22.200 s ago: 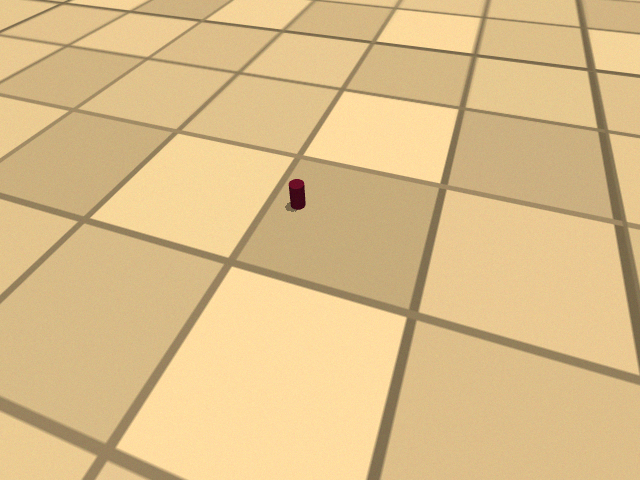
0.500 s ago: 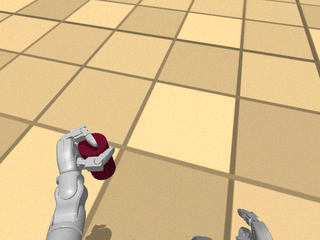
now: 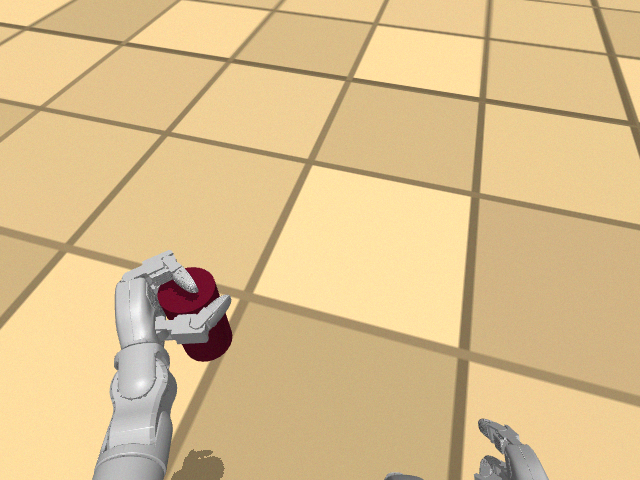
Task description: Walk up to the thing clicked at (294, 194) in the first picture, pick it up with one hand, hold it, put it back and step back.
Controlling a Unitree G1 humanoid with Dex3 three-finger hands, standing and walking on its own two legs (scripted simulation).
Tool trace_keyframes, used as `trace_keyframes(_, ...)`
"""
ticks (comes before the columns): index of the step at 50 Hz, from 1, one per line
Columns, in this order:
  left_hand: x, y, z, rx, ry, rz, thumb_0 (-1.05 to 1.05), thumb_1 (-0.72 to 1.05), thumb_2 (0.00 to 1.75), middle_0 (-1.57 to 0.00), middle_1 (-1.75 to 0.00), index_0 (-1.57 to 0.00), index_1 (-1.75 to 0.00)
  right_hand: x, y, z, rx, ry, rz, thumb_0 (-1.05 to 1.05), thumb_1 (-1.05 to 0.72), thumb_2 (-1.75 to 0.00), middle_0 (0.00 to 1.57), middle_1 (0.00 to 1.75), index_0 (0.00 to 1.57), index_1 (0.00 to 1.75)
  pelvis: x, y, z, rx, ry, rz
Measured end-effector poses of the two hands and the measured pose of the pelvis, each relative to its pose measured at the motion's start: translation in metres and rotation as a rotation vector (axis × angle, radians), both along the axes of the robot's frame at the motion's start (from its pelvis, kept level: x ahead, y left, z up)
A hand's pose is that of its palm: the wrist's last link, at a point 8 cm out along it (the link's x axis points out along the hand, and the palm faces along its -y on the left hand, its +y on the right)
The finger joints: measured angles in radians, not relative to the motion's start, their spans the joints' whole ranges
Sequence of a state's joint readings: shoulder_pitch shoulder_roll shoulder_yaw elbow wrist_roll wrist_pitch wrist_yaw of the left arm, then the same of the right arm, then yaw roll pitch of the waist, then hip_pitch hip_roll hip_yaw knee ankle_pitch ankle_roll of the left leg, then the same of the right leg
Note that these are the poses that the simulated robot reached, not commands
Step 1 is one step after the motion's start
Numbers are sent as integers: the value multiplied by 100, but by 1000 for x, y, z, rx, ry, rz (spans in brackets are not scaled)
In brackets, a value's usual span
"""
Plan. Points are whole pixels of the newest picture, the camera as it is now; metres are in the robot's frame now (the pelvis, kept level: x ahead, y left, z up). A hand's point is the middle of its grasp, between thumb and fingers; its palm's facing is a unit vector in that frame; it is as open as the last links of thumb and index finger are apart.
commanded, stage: hold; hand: left
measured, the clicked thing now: (198, 316) +0.33 +0.18 +0.00
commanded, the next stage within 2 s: crouch in 1.02 s
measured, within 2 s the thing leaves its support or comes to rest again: neither
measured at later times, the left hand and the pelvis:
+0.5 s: hand (188, 296) +0.33 +0.17 +0.05, palm faces +0.23 -0.97 -0.02, open 6.2 cm; pelvis +0.00 +0.00 +0.00, yaw +0 degrees
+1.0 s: hand (187, 294) +0.33 +0.18 +0.05, palm faces +0.24 -0.97 -0.01, open 6.2 cm; pelvis +0.00 +0.00 +0.00, yaw +0 degrees
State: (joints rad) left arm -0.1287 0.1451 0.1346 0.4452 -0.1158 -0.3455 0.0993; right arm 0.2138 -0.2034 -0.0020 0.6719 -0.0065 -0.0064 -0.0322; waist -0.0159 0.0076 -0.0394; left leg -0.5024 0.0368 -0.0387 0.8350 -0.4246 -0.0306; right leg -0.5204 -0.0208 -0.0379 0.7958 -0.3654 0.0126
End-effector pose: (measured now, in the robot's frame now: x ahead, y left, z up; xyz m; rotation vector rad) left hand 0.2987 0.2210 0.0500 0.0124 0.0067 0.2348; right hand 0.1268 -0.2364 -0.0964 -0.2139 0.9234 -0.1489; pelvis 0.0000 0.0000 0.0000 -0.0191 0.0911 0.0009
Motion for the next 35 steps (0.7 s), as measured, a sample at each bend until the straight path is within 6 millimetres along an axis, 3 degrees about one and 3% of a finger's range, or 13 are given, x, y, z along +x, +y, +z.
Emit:
trace_keyframes(16, 0, 8, 1, 10, -15, 12, 2, -21, 95, -72, -100, -127, -135, -5, 2, -3, 8, 16, 1, 1, -91, -90, 20, 30, 20, 30, -1, 1, -1, -1, 3, -1)
trace_keyframes(35, 1, 3, 4, 11, -25, 4, 2, -21, 95, -72, -100, -126, -133, -2, -1, -3, 9, 14, -5, 1, -91, -90, 20, 30, 20, 30, 2, -1, -1, 0, 8, 1)
